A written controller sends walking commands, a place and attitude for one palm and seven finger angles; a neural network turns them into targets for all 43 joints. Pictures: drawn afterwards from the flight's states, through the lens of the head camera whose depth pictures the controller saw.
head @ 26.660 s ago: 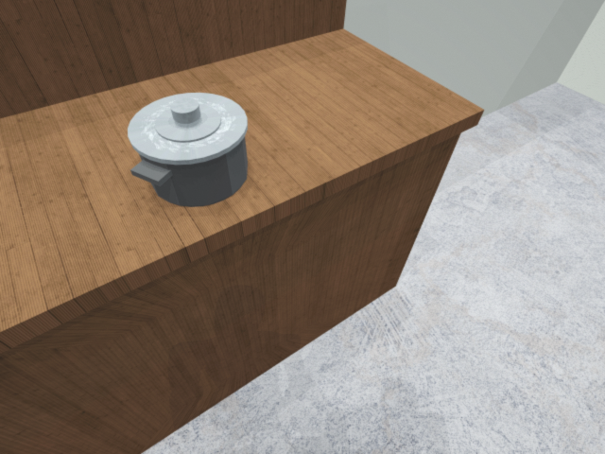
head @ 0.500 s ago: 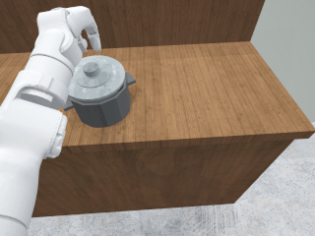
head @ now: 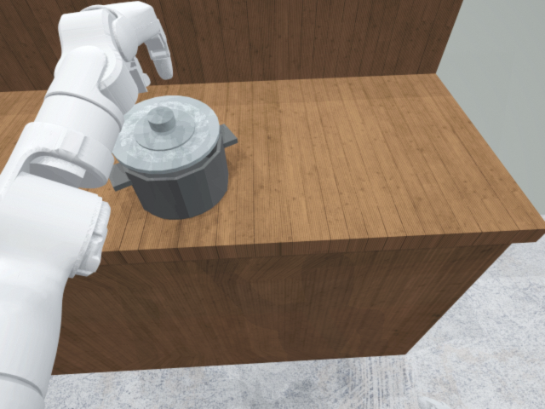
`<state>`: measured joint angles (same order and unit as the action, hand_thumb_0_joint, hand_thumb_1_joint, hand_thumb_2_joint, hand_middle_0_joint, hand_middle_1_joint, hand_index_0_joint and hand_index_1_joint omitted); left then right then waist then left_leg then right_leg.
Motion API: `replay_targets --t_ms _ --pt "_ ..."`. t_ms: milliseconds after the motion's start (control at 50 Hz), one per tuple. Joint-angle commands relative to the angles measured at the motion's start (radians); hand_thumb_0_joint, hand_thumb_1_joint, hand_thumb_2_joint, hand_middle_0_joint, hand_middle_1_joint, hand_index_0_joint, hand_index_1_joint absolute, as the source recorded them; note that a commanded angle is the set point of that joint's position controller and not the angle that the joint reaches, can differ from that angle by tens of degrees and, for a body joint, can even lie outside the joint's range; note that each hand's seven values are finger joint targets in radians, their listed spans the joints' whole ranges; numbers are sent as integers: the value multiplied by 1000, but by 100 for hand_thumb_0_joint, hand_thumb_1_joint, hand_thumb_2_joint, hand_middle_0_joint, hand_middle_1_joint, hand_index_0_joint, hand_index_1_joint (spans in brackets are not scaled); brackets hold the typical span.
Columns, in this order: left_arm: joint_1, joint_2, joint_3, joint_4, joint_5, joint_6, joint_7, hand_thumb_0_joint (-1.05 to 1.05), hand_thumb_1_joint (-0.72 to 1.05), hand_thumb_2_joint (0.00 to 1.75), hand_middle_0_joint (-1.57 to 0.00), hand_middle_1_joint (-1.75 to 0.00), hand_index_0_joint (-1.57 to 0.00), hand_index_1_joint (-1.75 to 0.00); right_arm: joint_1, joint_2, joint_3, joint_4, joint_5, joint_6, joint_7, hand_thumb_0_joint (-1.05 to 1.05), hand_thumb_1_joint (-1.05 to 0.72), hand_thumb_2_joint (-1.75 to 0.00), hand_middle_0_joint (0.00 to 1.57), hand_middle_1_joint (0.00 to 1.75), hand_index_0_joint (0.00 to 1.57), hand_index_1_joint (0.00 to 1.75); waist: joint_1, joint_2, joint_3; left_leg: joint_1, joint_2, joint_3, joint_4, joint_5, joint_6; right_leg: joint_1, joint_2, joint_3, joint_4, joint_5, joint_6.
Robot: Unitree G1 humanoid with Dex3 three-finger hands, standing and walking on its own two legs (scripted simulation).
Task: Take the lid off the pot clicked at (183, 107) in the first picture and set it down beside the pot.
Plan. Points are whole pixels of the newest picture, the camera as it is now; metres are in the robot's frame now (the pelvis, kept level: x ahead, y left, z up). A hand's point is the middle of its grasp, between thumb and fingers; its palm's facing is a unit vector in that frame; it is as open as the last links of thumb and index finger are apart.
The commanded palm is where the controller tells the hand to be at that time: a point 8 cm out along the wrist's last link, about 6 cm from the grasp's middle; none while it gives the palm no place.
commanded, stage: open the fingers wide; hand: left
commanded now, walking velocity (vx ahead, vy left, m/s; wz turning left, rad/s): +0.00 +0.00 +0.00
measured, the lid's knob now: (161, 119) +0.53 +0.16 +0.16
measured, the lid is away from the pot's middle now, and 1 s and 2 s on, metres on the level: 0.03 0.03 0.03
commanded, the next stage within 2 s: raise the empty hand in 0.16 s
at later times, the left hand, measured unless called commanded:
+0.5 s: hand (138, 67) +0.48 +0.15 +0.27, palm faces -0.19 -0.06 -0.98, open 9.7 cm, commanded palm +0.47 +0.16 +0.32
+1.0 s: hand (125, 46) +0.48 +0.16 +0.30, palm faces -0.14 -0.09 -0.99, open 9.9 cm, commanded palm +0.47 +0.16 +0.34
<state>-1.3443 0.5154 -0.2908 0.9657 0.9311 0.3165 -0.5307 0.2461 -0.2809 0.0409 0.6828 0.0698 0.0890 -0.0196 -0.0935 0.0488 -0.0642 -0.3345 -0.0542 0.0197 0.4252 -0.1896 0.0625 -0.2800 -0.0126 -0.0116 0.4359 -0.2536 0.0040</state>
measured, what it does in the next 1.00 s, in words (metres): stands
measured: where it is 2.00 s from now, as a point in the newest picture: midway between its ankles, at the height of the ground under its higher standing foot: outside the picture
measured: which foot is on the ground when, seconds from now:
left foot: down 0.00-1.00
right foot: down 0.00-1.00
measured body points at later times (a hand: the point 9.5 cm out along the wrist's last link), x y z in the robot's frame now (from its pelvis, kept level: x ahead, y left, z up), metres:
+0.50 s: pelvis -0.01 +0.00 +0.00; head +0.02 -0.01 +0.45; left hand +0.49 +0.15 +0.33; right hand +0.07 -0.26 -0.13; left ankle +0.01 +0.08 -0.74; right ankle -0.02 -0.12 -0.74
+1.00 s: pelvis +0.00 +0.00 +0.00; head +0.02 -0.02 +0.45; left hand +0.49 +0.16 +0.35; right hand +0.09 -0.26 -0.13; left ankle +0.01 +0.08 -0.74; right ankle -0.02 -0.12 -0.74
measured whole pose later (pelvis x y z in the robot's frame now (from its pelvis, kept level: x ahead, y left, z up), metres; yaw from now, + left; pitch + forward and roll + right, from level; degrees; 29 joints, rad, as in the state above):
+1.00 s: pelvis +0.00 +0.00 +0.00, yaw +0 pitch +6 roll +0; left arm -1.44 0.53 -0.29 1.00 0.96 0.36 -0.53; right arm 0.24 -0.28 0.05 0.70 0.06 0.08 -0.03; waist -0.10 0.04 -0.07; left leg -0.34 -0.05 0.02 0.42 -0.19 0.06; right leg -0.29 -0.01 -0.01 0.44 -0.26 0.00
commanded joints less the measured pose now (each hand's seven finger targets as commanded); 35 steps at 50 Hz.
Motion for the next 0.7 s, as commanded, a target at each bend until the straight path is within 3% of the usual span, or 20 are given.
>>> replay_targets --t_ms 0,20,80,120,140,160,200,220,280,320,340,380,420,500,520,580,600,620,640,680 --pt "-591 147 15 -265 39 -7 32 0 14 112 -95 -54 -78 -50 -41 -126 -53 -126 -5 -35 5 0 -90 -90 20 30 20 30 -4 -34 -411 330 4 -63 18 369 11 2 42 -14 -25 337 -42" --pt "-559 120 3 -290 14 -13 33 0 11 113 -94 -52 -78 -48 -37 -130 -59 -131 -5 -35 7 0 -90 -90 20 30 20 30 -7 -18 -427 357 10 -72 28 420 10 -1 40 -15 -30 345 -46" --pt "-556 229 90 -213 26 -3 29 0 3 116 -90 -43 -78 -40 -26 -133 -51 -111 -6 -27 -2 0 -90 -90 20 30 20 30 0 -97 -384 288 0 -59 7 306 17 28 45 -14 -29 328 -42" --pt "-552 229 83 -184 6 -2 37 0 -2 119 -88 -38 -78 -35 -23 -142 -50 -109 -4 -24 -8 0 -90 -90 20 30 20 30 -2 -81 -365 256 -2 -49 -6 270 17 44 36 -14 -39 328 -47" --pt "-569 248 91 -165 31 1 42 0 -5 120 -87 -35 -78 -33 -25 -133 -44 -103 -4 -26 -9 0 -90 -90 20 30 20 30 3 -87 -353 244 -3 -50 -9 252 13 38 42 -14 -31 314 -46" --pt "-587 202 49 -154 34 4 42 0 -8 121 -86 -33 -77 -30 -33 -131 -41 -104 -3 -25 -10 0 -90 -90 20 30 20 30 -6 -86 -330 237 -3 -50 -12 235 13 18 43 -17 -35 295 -46" --pt "-607 184 33 -162 43 4 49 0 -13 123 -84 -27 -77 -25 -32 -127 -44 -102 -2 -33 -9 0 -90 -90 20 30 20 30 -9 -55 -331 263 0 -57 -13 221 9 -10 46 -18 -38 260 -48" --pt "-579 140 9 -159 21 -2 49 0 -16 124 -83 -24 -77 -23 -24 -133 -48 -105 -3 -32 -8 0 -90 -90 20 30 20 30 -14 -35 -330 269 1 -60 -10 241 9 -12 41 -19 -48 266 -51" --pt "-621 181 39 -169 38 -5 47 0 -19 125 -82 -22 -77 -20 -24 -130 -49 -102 -4 -34 -7 0 -90 -90 20 30 20 30 -15 -52 -366 279 0 -62 -12 199 9 -10 46 -14 -39 242 -47" --pt "-617 144 15 -170 13 -14 46 0 -19 125 -82 -22 -77 -20 -18 -133 -51 -105 -6 -39 -9 0 -90 -90 20 30 20 30 -21 -30 -381 295 1 -65 -6 236 9 -8 41 -15 -45 264 -51" --pt "-630 217 68 -155 34 -12 50 0 -19 125 -82 -22 -77 -20 -7 -133 -49 -94 -9 -39 -11 0 -90 -90 20 30 20 30 -14 -70 -396 276 -1 -66 -9 211 9 14 45 -12 -40 262 -46" --pt "-678 222 60 -152 41 -8 51 0 -19 125 -82 -22 -77 -20 -10 -134 -46 -91 -3 -42 -15 0 -90 -90 20 30 20 30 -18 -69 -385 263 -4 -61 -18 186 10 13 45 -11 -40 255 -46" --pt "-681 133 -3 -149 20 -9 54 0 -19 125 -82 -22 -77 -20 -13 -134 -47 -90 0 -49 -12 0 -90 -90 20 30 20 30 -28 -13 -367 289 0 -68 -18 213 3 -24 43 -18 -49 242 -52" --pt "-628 254 90 -98 57 6 53 0 -19 125 -82 -22 -77 -20 -3 -141 -44 -85 -11 -51 -12 0 -90 -90 20 30 20 30 0 -67 -395 255 -3 -61 -13 242 7 36 43 -6 -31 291 -48" --pt "-605 180 38 -101 33 5 51 0 -19 125 -82 -22 -77 -20 -6 -142 -45 -89 -9 -48 -9 0 -90 -90 20 30 20 30 -6 -37 -389 268 0 -64 -8 296 3 27 39 -11 -35 314 -51" --pt "-627 127 0 -119 49 17 46 0 -19 125 -82 -22 -77 -20 -8 -133 -47 -86 -8 -49 -1 0 -90 -90 20 30 20 30 -12 -44 -357 290 6 -68 -5 316 3 -25 47 -17 -38 286 -44" --pt "-623 160 25 -113 51 22 46 0 -19 125 -82 -22 -77 -20 -9 -137 -47 -83 -7 -46 -2 0 -90 -90 20 30 20 30 -10 -61 -346 282 8 -66 -7 299 4 -22 47 -17 -39 278 -43" --pt "-612 118 -4 -118 26 19 44 0 -19 125 -82 -22 -77 -20 -12 -144 -48 -86 -6 -44 -1 0 -90 -90 20 30 20 30 -15 -43 -342 287 7 -66 -5 324 3 -18 42 -17 -47 295 -47" --pt "-650 186 48 -146 45 19 46 0 -19 125 -82 -22 -77 -20 -9 -140 -47 -83 -9 -46 -1 0 -90 -90 20 30 20 30 -9 -76 -380 290 7 -71 -7 314 4 2 46 -12 -36 296 -42" --pt "-675 224 69 -142 47 22 46 0 -19 125 -82 -22 -77 -20 -12 -139 -43 -83 -10 -49 -8 0 -90 -90 20 30 20 30 -5 -81 -393 276 0 -64 -9 283 10 25 44 -8 -33 302 -42"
